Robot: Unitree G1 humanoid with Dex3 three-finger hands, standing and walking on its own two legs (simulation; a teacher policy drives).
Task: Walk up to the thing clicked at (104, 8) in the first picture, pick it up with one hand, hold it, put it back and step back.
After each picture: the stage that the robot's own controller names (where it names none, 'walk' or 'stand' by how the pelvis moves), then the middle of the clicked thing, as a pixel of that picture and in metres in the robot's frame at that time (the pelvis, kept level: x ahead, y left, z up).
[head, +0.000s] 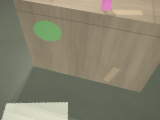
stand; out of the picture +1.00 -0.12 +0.02
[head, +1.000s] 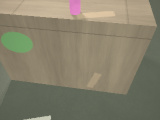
walk; (75, 3) +0.89 +0.11 +0.05
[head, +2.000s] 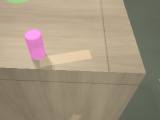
walk; (35, 45) +0.51 +0.24 +0.03
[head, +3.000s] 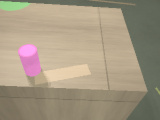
walk; (30, 60) +0.45 +0.22 +0.02
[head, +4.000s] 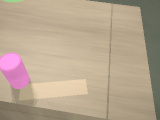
stand; (15, 71) +0.35 +0.24 +0.05
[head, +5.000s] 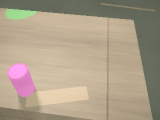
stand; (22, 80) +0.35 +0.24 +0.02
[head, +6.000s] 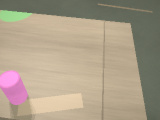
stand; (14, 88) +0.32 +0.25 +0.02
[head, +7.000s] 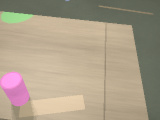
stand; (16, 89) +0.32 +0.25 +0.02
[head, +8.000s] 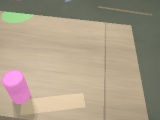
stand; (17, 87) +0.33 +0.24 +0.02
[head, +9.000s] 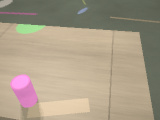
rise first; (25, 91) +0.32 +0.25 +0.02
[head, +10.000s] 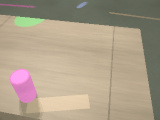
go down; (24, 86) +0.33 +0.25 +0.03
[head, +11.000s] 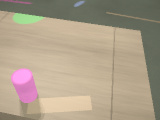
go down; (25, 86) +0.33 +0.23 +0.03
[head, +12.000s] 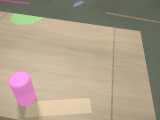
close in; (23, 89) +0.32 +0.23 +0.03
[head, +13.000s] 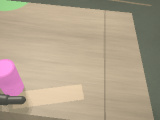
close; (8, 79) +0.33 +0.25 +0.06
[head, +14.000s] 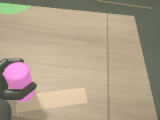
lift; (20, 83) +0.31 +0.21 +0.08
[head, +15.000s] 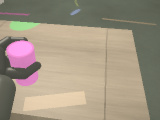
lift; (24, 64) +0.31 +0.19 +0.19
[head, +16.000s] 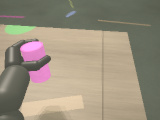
hold; (36, 62) +0.35 +0.17 +0.16
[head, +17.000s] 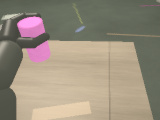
hold; (35, 40) +0.35 +0.15 +0.28
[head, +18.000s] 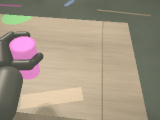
hold; (26, 58) +0.35 +0.19 +0.16
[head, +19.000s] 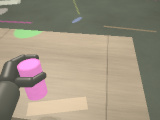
crouch; (33, 79) +0.31 +0.18 +0.13
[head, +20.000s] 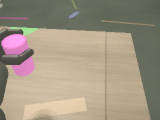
crouch; (19, 55) +0.36 +0.21 +0.19
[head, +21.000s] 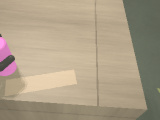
lower; (0, 57) +0.41 +0.26 +0.08
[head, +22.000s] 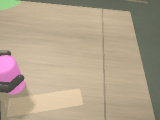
lower; (9, 75) +0.34 +0.24 +0.07
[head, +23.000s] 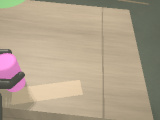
lower; (10, 73) +0.35 +0.24 +0.07
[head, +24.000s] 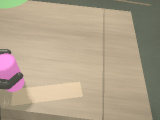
lower; (9, 73) +0.35 +0.25 +0.07
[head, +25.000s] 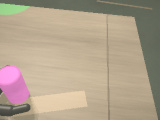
lower; (13, 85) +0.31 +0.23 +0.07
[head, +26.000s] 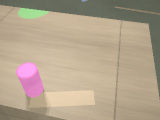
sink last; (30, 80) +0.34 +0.23 +0.05
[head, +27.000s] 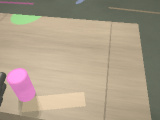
sink last; (22, 85) +0.33 +0.25 +0.03
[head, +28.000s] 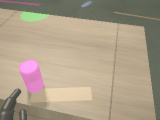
stand; (32, 76) +0.37 +0.23 +0.04
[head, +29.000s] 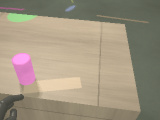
stand; (24, 69) +0.42 +0.24 +0.04
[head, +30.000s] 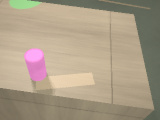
stand; (36, 65) +0.41 +0.20 +0.02
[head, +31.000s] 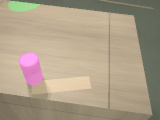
stand; (31, 69) +0.40 +0.21 +0.02
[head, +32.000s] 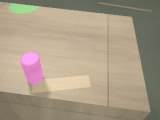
stand; (32, 68) +0.41 +0.21 +0.02
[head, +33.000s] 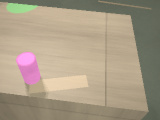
stand; (29, 68) +0.41 +0.22 +0.02
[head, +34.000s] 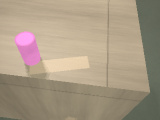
walk; (28, 49) +0.45 +0.22 +0.03
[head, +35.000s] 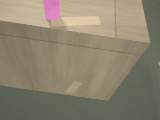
walk; (51, 4) +0.67 +0.18 +0.05
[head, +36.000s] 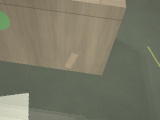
walk; out of the picture +1.00 +0.23 +0.04
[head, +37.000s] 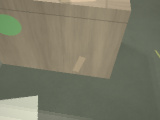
stand; out of the picture +1.04 +0.19 +0.04
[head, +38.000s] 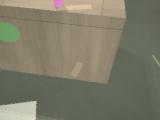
stand; out of the picture +1.03 +0.20 +0.02
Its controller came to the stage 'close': yes
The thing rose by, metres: 0.24
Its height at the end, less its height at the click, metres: +0.00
